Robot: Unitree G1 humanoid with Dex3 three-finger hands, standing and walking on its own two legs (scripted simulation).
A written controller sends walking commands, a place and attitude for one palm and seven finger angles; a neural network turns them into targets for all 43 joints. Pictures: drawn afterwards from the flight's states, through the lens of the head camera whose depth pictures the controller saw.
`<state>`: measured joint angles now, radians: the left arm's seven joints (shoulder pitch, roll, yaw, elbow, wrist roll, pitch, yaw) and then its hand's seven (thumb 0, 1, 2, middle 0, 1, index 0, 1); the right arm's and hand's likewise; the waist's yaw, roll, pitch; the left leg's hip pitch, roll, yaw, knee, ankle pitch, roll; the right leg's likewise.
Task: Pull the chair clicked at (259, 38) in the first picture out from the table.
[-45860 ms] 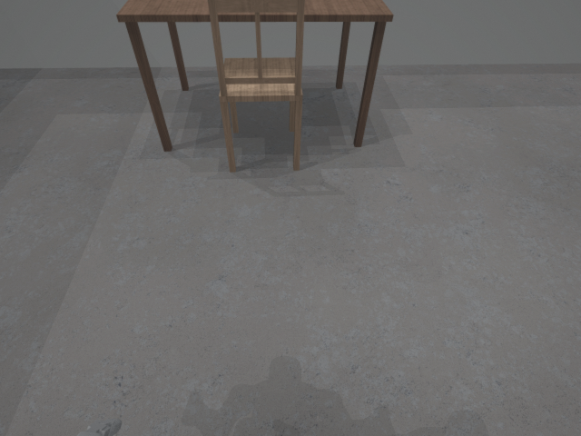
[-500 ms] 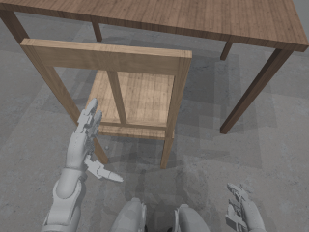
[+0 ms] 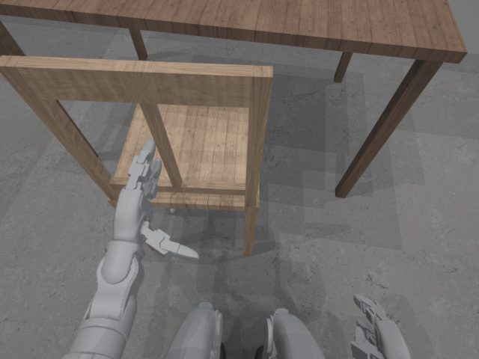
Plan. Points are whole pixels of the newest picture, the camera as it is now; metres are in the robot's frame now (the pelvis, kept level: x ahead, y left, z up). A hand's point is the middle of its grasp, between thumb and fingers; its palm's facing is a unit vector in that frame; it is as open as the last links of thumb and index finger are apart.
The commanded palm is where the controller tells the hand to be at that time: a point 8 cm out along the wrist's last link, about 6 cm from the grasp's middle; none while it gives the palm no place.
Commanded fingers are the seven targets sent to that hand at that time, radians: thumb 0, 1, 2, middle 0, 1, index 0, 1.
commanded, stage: aim the fingers beside a spindle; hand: left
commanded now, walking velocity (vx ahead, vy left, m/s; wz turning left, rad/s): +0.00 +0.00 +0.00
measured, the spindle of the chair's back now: (165, 149) +0.47 +0.16 +0.01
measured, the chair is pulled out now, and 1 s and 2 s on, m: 0.13 0.13 0.13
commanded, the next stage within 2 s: none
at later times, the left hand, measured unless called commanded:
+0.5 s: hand (157, 207) +0.34 +0.15 +0.04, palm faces +0.02 -1.00 -0.06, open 16.9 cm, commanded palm +0.31 +0.20 +0.03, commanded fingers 0.00 -0.50 0.30 -0.06 -0.08 -0.06 -0.08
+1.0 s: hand (159, 222) +0.32 +0.15 +0.02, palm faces -0.02 -1.00 -0.01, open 16.9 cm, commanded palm +0.31 +0.20 +0.03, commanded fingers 0.00 -0.50 0.30 -0.06 -0.08 -0.06 -0.08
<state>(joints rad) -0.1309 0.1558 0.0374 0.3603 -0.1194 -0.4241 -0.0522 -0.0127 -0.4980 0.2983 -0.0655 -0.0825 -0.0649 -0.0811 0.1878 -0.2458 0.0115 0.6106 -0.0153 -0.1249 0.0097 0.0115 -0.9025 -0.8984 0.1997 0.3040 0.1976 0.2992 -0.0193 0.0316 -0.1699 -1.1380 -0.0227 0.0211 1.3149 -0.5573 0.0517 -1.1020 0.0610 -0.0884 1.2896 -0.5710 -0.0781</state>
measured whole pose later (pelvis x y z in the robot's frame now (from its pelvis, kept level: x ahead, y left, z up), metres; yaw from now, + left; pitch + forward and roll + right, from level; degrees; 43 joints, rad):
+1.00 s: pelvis +0.00 +0.01 +0.00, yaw +0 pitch +21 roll -2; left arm -0.09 0.16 0.04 0.38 -0.15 -0.44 -0.08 -0.01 -0.50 0.30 -0.06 -0.08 -0.06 -0.08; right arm 0.19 -0.25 0.01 0.60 0.00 -0.12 0.01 0.01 -0.90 -0.90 0.20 0.30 0.20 0.30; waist -0.01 0.03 -0.17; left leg -1.13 -0.03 0.02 1.31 -0.55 0.07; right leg -1.08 0.06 -0.09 1.27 -0.56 -0.06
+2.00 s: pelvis +0.00 +0.00 +0.00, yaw +0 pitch +22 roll -2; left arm -0.09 0.15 0.04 0.36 -0.15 -0.41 -0.08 -0.01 -0.50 0.30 -0.06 -0.08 -0.06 -0.08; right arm 0.19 -0.25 0.01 0.59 -0.01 -0.13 0.00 0.01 -0.90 -0.90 0.20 0.30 0.20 0.30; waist -0.03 0.03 -0.16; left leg -1.14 -0.02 0.02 1.31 -0.56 0.06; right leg -1.10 0.06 -0.09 1.28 -0.56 -0.07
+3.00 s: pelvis +0.00 +0.01 +0.00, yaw +0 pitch +22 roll -2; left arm -0.10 0.14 0.02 0.39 -0.16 -0.42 -0.10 -0.01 -0.50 0.30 -0.06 -0.08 -0.06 -0.08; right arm 0.20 -0.25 0.01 0.60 -0.01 -0.14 0.00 0.01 -0.90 -0.90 0.20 0.30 0.20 0.30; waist -0.03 0.03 -0.17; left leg -1.15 -0.03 0.02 1.31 -0.55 0.06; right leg -1.10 0.06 -0.09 1.28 -0.56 -0.07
